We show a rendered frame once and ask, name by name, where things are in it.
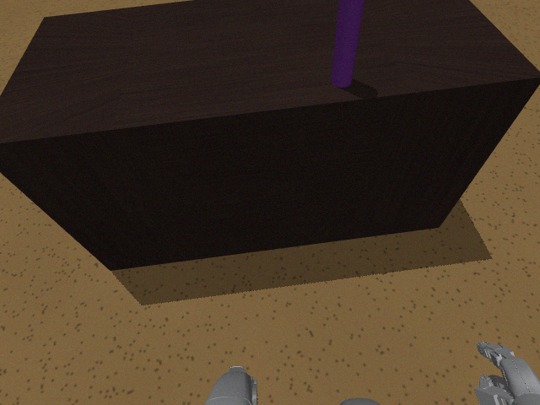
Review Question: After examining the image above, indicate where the can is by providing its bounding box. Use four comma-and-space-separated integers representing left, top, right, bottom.
331, 0, 365, 88

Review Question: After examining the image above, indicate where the right robot hand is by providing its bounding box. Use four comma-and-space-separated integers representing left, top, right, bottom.
474, 342, 540, 405

